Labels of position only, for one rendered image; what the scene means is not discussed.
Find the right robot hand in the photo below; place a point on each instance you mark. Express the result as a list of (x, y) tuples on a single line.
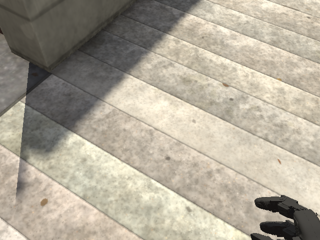
[(306, 224)]

